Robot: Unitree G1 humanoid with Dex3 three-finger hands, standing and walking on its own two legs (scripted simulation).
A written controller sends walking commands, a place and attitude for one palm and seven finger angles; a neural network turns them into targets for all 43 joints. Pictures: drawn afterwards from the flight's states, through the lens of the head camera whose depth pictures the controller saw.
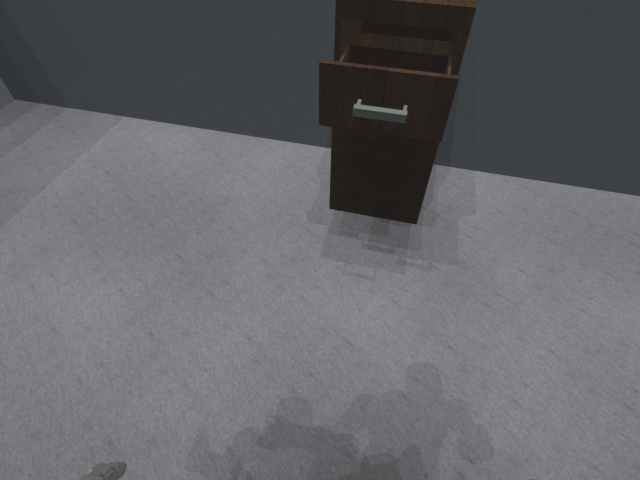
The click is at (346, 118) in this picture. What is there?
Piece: drawer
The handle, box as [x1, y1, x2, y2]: [352, 99, 407, 122]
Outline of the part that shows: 352,115 398,122 405,122 407,112 407,105 404,105 402,110 361,105 361,99 358,99 357,103 354,104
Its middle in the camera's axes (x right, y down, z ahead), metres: +0.16 -0.34 +1.01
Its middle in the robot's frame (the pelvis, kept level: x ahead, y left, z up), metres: +0.99 -0.11 -0.05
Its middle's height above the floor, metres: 0.72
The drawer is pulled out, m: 0.30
